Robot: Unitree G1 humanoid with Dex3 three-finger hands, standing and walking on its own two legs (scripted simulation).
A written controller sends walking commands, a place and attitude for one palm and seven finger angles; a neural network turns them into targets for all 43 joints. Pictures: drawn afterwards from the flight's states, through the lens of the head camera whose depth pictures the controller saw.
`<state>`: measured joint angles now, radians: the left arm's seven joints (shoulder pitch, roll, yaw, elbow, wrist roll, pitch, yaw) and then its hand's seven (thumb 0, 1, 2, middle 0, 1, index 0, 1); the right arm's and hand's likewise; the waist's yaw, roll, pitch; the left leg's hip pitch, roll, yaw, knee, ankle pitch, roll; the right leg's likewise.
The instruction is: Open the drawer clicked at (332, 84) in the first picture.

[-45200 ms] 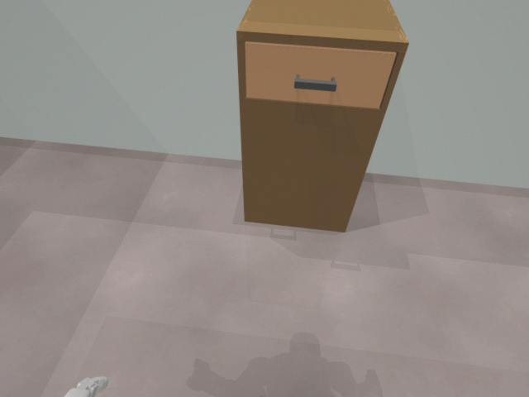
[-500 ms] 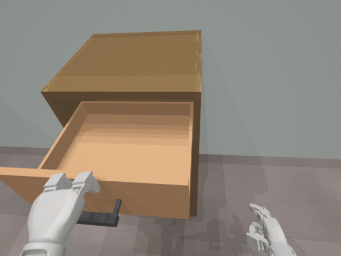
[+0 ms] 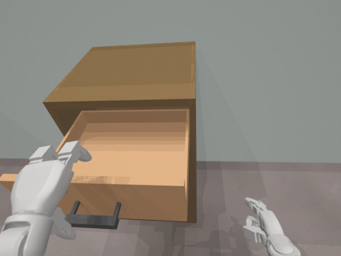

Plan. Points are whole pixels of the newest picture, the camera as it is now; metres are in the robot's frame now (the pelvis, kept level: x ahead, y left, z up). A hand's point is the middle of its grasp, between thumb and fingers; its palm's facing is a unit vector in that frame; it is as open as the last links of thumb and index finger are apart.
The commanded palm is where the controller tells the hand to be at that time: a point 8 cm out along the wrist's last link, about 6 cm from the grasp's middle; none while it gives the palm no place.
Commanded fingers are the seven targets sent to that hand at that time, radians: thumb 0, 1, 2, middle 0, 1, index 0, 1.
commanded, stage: lift the hand off the handle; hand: left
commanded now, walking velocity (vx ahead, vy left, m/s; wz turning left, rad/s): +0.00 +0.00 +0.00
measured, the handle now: (94, 213) +0.20 +0.24 +0.00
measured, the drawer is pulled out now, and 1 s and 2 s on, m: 0.27 0.27 0.27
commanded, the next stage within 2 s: draw the hand back to the body in 0.04 s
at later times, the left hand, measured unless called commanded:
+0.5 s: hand (58, 197) +0.17 +0.24 +0.14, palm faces +0.12 -0.06 -0.99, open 13.8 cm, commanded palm +0.12 +0.24 +0.19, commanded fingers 0.00 -0.50 0.30 -0.30 -1.20 -0.30 -1.20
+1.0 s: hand (66, 181) +0.18 +0.22 +0.17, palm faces +0.41 -0.83 -0.38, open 13.1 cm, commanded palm +0.13 +0.27 +0.19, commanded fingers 0.00 -0.01 0.51 -0.26 -0.88 -0.26 -0.88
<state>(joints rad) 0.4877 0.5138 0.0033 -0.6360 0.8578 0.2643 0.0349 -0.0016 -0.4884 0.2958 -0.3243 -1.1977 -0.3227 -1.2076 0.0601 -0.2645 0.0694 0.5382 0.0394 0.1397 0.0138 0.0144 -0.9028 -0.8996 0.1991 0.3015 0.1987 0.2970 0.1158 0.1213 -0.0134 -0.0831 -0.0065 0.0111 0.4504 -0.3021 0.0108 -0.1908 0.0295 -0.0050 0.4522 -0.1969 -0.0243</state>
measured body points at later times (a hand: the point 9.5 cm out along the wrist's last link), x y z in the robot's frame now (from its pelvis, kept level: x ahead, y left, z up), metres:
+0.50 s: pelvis +0.00 -0.01 +0.00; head -0.01 -0.06 +0.45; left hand +0.15 +0.24 +0.19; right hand +0.23 -0.21 -0.09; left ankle -0.03 +0.11 -0.74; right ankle +0.03 -0.10 -0.74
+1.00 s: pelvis +0.01 +0.00 +0.00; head +0.00 -0.02 +0.45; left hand +0.15 +0.26 +0.19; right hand +0.22 -0.19 -0.07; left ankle -0.03 +0.11 -0.74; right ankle +0.03 -0.10 -0.74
